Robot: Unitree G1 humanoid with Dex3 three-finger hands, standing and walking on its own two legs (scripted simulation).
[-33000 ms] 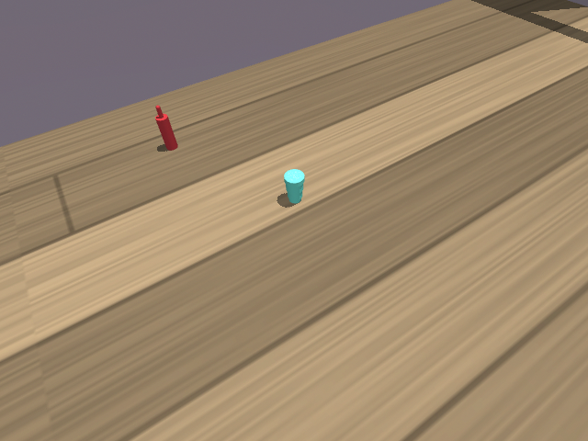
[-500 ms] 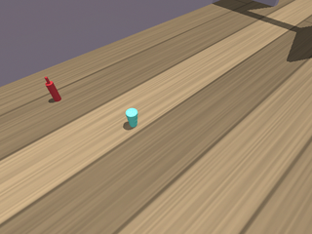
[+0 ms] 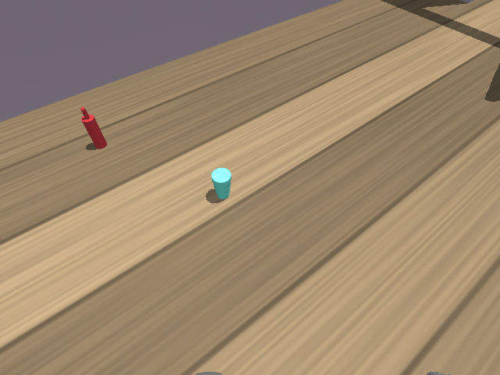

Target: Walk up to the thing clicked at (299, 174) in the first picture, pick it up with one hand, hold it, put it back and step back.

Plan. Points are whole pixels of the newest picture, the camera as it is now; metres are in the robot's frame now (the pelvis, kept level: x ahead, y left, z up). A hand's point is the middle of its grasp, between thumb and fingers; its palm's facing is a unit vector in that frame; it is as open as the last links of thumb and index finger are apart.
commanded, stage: step back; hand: left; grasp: from the side
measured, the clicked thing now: (222, 185) +0.99 +0.19 -0.69
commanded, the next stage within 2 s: stand in 0.18 s
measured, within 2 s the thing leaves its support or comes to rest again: neither
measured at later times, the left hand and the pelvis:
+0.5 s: hand out of the picture +0.10 +0.25 -0.14, palm faces -0.05 -0.94 -0.33, open 7.4 cm; pelvis +0.01 +0.00 +0.02, yaw -1 degrees
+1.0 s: hand out of the picture +0.09 +0.25 -0.14, palm faces -0.06 -0.94 -0.33, open 7.4 cm; pelvis +0.01 +0.00 +0.02, yaw -1 degrees
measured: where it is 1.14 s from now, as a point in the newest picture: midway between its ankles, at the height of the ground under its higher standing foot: outside the picture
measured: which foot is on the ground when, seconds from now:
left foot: down 0.00-1.00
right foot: down 0.00-1.00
